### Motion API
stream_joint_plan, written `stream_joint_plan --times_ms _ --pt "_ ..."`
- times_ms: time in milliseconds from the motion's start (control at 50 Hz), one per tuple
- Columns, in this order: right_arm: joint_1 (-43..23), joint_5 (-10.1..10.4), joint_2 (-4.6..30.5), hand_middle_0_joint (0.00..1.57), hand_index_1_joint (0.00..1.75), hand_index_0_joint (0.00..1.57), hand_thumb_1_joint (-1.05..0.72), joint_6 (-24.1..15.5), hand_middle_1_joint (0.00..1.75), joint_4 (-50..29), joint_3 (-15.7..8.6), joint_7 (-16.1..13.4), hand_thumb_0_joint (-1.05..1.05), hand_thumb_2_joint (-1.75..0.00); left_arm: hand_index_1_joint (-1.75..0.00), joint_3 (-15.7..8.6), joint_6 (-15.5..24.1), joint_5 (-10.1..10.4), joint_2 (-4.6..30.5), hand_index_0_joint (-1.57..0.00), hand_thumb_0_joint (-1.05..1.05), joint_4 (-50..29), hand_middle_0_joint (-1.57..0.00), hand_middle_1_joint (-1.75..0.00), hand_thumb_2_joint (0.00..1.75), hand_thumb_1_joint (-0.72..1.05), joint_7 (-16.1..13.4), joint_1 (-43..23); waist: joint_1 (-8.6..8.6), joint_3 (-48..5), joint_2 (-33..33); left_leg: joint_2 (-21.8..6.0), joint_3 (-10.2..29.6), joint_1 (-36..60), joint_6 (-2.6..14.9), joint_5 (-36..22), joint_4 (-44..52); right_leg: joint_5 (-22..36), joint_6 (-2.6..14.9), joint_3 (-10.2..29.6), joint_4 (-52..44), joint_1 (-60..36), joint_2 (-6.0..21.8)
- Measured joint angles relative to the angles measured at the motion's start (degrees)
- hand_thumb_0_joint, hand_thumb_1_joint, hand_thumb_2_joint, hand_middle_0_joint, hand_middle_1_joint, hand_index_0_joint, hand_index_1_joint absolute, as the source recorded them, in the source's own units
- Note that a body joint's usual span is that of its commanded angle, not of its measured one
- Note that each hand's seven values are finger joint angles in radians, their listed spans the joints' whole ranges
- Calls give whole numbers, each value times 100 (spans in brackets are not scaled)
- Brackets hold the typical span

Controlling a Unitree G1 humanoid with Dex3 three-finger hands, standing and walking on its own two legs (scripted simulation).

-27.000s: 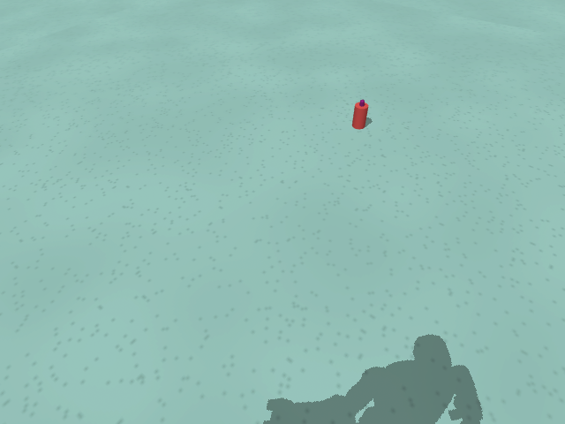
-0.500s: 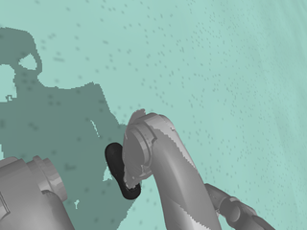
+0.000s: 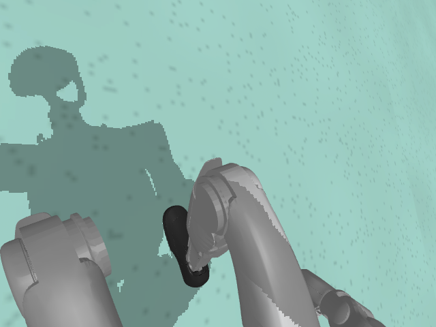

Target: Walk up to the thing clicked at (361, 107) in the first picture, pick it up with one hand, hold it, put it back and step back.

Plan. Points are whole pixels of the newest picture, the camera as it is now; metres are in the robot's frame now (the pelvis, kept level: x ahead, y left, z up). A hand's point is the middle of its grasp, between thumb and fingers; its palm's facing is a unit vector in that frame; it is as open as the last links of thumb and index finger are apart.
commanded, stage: withdraw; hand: left
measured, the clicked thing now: out of the picture +0.50 +0.26 -0.22
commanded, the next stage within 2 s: rise in 0.02 s
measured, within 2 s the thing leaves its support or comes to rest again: neither
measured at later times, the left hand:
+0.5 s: hand out of the picture +0.45 +0.42 -0.03, palm faces +0.36 -0.85 -0.38, open 17.3 cm
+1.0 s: hand out of the picture +0.32 +0.30 +0.15, palm faces +0.28 -0.86 -0.42, open 17.1 cm
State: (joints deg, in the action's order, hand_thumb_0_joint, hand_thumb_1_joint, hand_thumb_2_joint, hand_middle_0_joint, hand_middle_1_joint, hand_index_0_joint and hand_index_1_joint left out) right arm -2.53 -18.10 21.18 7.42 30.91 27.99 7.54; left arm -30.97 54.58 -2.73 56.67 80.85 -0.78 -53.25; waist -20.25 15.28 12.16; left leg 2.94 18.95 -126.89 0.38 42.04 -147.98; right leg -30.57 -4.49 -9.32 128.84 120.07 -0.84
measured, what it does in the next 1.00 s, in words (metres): rises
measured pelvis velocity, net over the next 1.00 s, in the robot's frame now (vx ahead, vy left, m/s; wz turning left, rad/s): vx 0.04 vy -0.02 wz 0.21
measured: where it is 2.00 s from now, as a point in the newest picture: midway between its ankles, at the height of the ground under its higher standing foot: (140, 300)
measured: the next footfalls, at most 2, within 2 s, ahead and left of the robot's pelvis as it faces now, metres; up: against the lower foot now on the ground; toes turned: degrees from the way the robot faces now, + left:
none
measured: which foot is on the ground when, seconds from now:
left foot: down 0.00-1.00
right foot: down 0.00-1.00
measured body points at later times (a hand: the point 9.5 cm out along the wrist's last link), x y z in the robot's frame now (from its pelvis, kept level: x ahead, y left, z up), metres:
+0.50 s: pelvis +0.01 +0.00 +0.04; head +0.21 +0.13 +0.42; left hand +0.43 +0.46 +0.00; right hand +0.12 -0.26 -0.04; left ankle +0.07 +0.11 -0.28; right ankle +0.17 -0.15 -0.28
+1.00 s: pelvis +0.04 -0.02 +0.24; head +0.19 +0.04 +0.66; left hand +0.30 +0.34 +0.18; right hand +0.27 -0.23 +0.14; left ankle +0.07 +0.11 -0.28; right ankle +0.17 -0.15 -0.28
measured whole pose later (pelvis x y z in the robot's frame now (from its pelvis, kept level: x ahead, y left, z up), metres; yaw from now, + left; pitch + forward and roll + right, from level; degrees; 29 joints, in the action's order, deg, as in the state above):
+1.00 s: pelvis +0.04 -0.02 +0.24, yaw +12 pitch +29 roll -4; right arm 6.2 2.8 13.9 6.4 28.7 0.9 -2.8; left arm -11.8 -0.2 -3.4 23.6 30.6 -4.5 -10.3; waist -4.0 -10.8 -0.6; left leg -0.7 4.5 -88.7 -1.0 38.0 -97.6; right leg -31.4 -3.0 -0.5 92.2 89.7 2.6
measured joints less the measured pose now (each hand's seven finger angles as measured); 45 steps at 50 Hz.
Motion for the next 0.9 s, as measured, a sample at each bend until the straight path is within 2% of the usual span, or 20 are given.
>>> stream_joint_plan --times_ms 60,160,200,260,320,360,420,460,520,600,660,780,900 --pt "169 155 -12 20 30 21 -91 44 30 75 -186 -21 0 -90 -15 142 -344 108 -20 -13 -1 -256 -15 -14 12 -59 294 -26 102 -202 -154 16 -111 -58 26 -32 85 -35 32 73 -8 58 54" --pt "349 452 -4 20 30 21 -91 49 30 164 -428 -67 0 -90 -11 417 -830 410 -167 -11 -1 -385 -12 -11 7 -60 832 -127 230 -495 -400 28 -302 -120 90 -88 227 -82 92 199 -35 119 126" --pt "407 586 -69 20 30 21 -90 93 30 174 -608 -60 0 -90 -9 469 -1090 30 -184 -10 -1 -273 -11 -9 7 -59 803 -201 260 -614 -465 10 -381 -141 109 -110 295 -82 138 253 -57 161 136" --pt "516 737 -172 20 30 21 -90 216 30 149 -868 -38 0 -90 -9 530 -1612 -417 -271 -9 -1 -262 -10 -8 7 -58 757 -210 306 -805 -573 -17 -509 -177 131 -143 420 -82 192 345 -101 239 156" --pt "640 879 -264 20 30 21 -91 333 30 125 -1078 -31 0 -91 -9 384 -2110 -812 -349 -9 -1 -483 -10 -9 7 -57 713 -105 340 -993 -678 -41 -641 -177 147 -150 555 -101 191 451 -143 297 178" --pt "741 976 -322 20 30 21 -92 411 30 108 -1214 -38 0 -91 -8 273 -2420 -954 -350 -9 -1 -668 -10 -9 8 -56 664 -6 360 -1139 -747 -60 -731 -158 156 -136 647 -123 148 530 -171 325 189" --pt "921 1116 -390 20 30 21 -92 483 30 104 -1435 -64 0 -91 -8 165 -2837 -1024 -378 -8 -1 -945 -9 -8 8 -54 570 147 446 -1373 -872 -79 -869 -116 159 -116 809 -167 149 644 -228 354 216" --pt "1060 1207 -421 20 30 21 -92 510 30 116 -1603 -78 0 -91 -7 188 -3100 -1014 -472 -8 -1 -1175 -8 -7 8 -53 515 291 564 -1556 -966 -91 -965 -82 158 -106 943 -196 187 718 -286 373 236" --pt "1233 1360 -461 20 30 21 -91 546 30 164 -1886 -86 0 -91 -6 380 -3482 -934 -758 -7 -1 -1633 -7 -7 7 -53 460 621 799 -1836 -1108 -103 -1117 7 168 -107 1195 -235 202 837 -421 357 273" --pt "1278 1576 -494 20 30 21 -91 585 30 217 -2228 -114 0 -91 -5 739 -3975 -804 -1336 -6 -1 -2532 -6 -6 6 -54 430 1331 1115 -2110 -1261 -132 -1294 289 176 -138 1643 -240 180 970 -734 171 307" --pt "1198 1731 -526 20 30 21 -91 599 30 170 -2413 -188 1 -90 -5 976 -4304 -698 -1799 -5 -1 -3274 -6 -5 6 -55 394 1968 1284 -2255 -1320 -172 -1378 637 165 -171 2060 -211 129 1023 -1076 -106 313" --pt "980 1980 -638 20 30 21 -91 499 30 -56 -2616 -496 1 -90 -5 1372 -4874 -465 -2570 -6 -1 -4541 -7 -6 8 -51 155 3172 1482 -2442 -1315 -262 -1438 1619 70 -236 3067 -145 83 1012 -1953 -964 314" --pt "866 2070 -721 20 30 21 -91 197 30 -219 -2663 -825 1 -90 -6 1707 -5280 -241 -3025 -7 -1 -4992 -7 -6 9 -48 -165 3906 1581 -2571 -1253 -315 -1450 2808 -59 -328 4181 -104 104 945 -2910 -2066 340"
